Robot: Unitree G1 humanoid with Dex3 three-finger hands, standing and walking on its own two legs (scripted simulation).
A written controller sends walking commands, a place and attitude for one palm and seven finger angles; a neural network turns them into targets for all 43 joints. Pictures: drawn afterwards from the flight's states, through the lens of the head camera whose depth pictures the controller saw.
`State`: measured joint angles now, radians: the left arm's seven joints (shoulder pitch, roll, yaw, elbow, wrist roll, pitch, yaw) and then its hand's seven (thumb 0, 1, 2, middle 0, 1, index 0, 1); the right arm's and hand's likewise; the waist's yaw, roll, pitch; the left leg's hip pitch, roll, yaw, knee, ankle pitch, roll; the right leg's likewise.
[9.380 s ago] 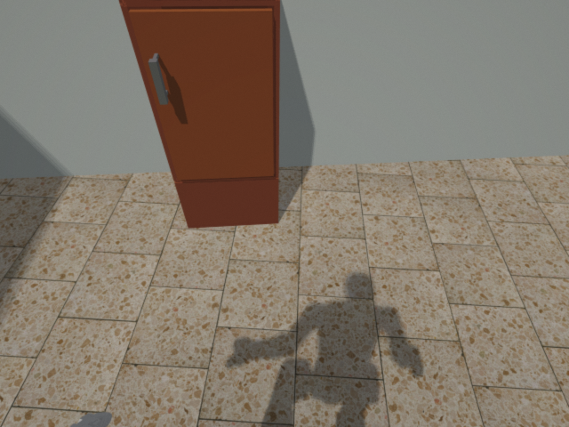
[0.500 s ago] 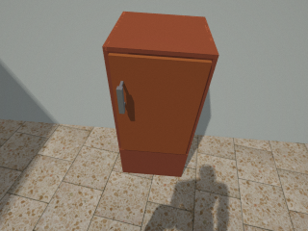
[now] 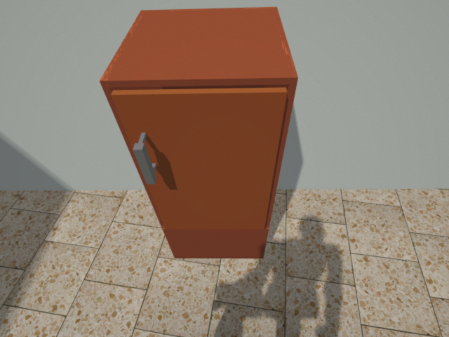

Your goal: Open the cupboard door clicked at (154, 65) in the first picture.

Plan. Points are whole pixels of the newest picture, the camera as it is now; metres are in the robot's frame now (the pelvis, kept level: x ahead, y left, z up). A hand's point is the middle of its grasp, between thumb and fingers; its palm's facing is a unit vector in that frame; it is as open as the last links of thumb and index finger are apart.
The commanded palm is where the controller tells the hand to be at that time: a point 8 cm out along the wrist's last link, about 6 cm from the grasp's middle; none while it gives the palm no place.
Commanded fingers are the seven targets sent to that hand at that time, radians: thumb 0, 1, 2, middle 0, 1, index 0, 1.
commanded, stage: come to a stop and stand still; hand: left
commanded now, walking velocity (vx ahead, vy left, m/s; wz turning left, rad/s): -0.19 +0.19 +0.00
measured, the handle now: (147, 158) +0.52 +0.22 -0.02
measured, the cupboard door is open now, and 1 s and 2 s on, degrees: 0 0 0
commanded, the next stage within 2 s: look again from close up in 0.76 s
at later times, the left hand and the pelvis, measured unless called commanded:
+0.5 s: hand out of the picture +0.03 +0.19 -0.17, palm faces +0.04 -0.96 -0.26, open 7.4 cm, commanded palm none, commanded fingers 0.00 0.90 0.90 -0.20 -0.30 -0.20 -0.30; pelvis -0.01 +0.00 +0.00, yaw +0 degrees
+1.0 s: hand out of the picture +0.01 +0.18 -0.17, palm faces +0.00 -0.98 -0.20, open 7.4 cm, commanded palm none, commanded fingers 0.00 0.90 0.90 -0.20 -0.30 -0.20 -0.30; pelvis -0.01 +0.00 +0.00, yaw +1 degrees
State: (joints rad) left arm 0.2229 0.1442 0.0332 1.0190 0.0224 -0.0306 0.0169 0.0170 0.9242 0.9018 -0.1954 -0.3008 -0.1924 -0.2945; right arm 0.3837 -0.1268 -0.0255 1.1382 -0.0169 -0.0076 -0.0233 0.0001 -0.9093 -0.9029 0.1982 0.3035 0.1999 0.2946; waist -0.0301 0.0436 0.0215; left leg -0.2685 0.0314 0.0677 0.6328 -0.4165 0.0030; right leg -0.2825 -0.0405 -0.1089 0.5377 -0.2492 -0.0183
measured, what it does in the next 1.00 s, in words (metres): steps on the spot: left foot, then right foot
